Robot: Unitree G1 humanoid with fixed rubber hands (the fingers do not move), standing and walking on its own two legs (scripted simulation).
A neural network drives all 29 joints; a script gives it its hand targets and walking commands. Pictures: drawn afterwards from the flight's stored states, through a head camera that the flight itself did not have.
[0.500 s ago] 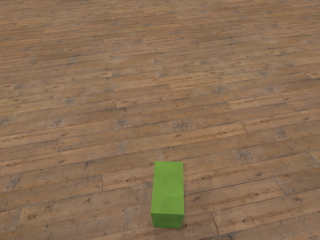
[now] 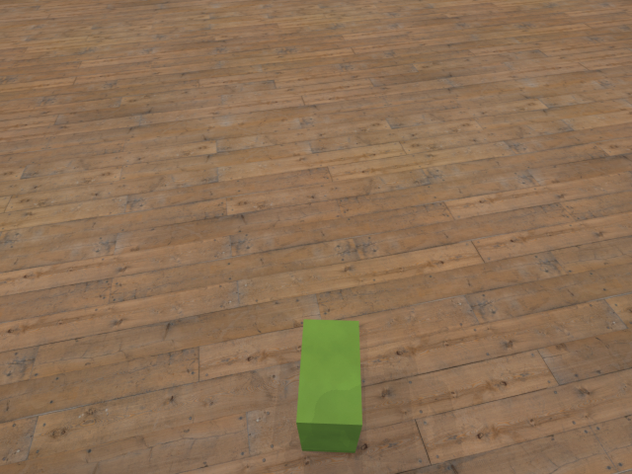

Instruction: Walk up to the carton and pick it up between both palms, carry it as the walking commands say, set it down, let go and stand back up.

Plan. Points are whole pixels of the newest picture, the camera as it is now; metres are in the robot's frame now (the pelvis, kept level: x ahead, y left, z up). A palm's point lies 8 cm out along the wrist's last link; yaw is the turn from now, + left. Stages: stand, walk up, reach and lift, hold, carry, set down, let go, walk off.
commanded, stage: stand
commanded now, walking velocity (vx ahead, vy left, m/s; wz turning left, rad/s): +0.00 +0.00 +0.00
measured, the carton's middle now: (329, 387) +0.44 +0.00 -0.63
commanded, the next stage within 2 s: reach and lift in 0.10 s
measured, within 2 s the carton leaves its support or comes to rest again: neither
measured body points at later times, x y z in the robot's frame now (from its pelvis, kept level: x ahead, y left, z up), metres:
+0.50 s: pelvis -0.01 -0.03 -0.02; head +0.08 -0.01 +0.42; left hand +0.13 +0.21 -0.16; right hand +0.14 -0.22 -0.14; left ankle -0.03 +0.09 -0.74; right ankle +0.00 -0.15 -0.74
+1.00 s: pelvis -0.10 -0.02 -0.08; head +0.08 -0.01 +0.33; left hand +0.25 +0.21 -0.19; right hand +0.25 -0.20 -0.18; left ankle -0.03 +0.10 -0.74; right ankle +0.00 -0.15 -0.74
